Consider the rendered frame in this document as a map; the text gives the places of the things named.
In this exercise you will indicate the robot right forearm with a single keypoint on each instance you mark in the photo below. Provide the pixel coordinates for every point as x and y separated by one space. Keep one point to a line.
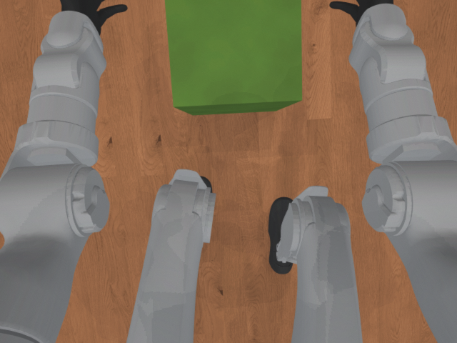
397 95

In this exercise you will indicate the robot left thigh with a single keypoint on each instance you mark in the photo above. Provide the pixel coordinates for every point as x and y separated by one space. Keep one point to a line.
165 302

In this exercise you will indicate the left robot foot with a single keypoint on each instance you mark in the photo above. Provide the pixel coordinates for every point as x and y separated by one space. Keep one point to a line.
207 182

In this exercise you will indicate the robot left hand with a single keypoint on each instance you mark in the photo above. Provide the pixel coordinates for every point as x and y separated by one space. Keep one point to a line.
89 8

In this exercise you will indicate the carton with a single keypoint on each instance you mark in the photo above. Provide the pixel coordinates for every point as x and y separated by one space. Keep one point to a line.
234 56

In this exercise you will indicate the right robot upper arm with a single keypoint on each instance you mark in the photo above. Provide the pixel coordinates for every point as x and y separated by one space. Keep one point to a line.
415 204

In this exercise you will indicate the left robot upper arm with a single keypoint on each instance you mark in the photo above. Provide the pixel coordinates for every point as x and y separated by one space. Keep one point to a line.
47 213

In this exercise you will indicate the robot left forearm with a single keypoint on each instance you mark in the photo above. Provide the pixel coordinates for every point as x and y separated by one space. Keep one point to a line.
64 99

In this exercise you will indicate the robot right hand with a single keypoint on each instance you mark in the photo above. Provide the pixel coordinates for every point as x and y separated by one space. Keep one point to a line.
357 11

